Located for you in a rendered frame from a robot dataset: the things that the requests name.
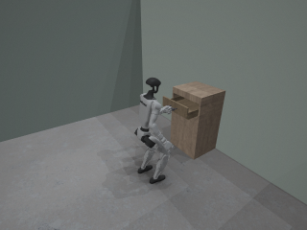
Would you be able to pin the robot right hand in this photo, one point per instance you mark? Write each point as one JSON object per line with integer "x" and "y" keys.
{"x": 167, "y": 146}

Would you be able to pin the drawer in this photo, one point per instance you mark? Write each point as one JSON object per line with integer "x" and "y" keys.
{"x": 184, "y": 107}

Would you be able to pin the robot left hand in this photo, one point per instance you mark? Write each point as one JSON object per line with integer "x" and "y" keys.
{"x": 167, "y": 109}

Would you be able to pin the left robot forearm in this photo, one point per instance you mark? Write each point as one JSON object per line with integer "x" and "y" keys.
{"x": 161, "y": 111}

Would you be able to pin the right robot forearm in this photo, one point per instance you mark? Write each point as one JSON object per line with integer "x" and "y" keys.
{"x": 158, "y": 134}

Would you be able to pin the robot torso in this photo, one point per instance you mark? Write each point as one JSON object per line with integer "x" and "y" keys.
{"x": 145, "y": 111}

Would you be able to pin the left robot foot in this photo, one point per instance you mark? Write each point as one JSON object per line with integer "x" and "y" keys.
{"x": 149, "y": 167}

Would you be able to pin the robot right upper arm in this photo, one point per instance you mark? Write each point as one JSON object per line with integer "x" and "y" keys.
{"x": 156, "y": 107}

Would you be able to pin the cabinet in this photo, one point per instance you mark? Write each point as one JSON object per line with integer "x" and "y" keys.
{"x": 198, "y": 136}

